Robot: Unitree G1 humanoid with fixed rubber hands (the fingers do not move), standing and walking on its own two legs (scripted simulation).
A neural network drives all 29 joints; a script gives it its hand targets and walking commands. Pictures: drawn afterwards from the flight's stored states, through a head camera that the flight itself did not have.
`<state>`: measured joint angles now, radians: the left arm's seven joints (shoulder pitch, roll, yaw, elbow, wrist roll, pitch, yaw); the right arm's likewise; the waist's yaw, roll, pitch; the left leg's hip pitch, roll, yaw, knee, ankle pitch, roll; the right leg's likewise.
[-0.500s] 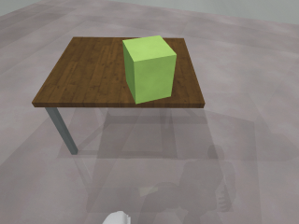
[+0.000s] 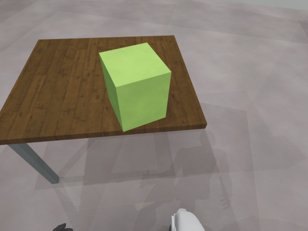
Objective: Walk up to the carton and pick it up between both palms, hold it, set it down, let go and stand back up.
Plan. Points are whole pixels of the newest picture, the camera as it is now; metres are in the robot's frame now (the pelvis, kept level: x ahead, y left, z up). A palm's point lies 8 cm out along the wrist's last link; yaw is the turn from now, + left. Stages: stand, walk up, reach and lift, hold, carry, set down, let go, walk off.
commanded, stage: walk up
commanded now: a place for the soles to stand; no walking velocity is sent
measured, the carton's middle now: (135, 87) +0.65 +0.05 -0.05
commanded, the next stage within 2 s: none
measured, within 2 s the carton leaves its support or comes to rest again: neither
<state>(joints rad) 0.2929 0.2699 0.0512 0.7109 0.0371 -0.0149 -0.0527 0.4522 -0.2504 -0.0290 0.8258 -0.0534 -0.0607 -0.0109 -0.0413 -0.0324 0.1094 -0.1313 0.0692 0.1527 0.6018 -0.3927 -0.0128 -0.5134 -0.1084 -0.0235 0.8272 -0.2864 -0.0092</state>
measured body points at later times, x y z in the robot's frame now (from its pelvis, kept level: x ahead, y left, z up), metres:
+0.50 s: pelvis +0.17 +0.00 -0.01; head +0.19 +0.01 +0.43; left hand +0.18 +0.26 -0.15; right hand +0.29 -0.25 -0.12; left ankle +0.26 +0.11 -0.72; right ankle +0.14 -0.14 -0.72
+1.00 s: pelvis +0.21 -0.03 +0.01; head +0.23 -0.04 +0.46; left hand +0.31 +0.23 -0.10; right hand +0.31 -0.27 -0.12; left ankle +0.26 +0.11 -0.72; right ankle +0.19 -0.14 -0.72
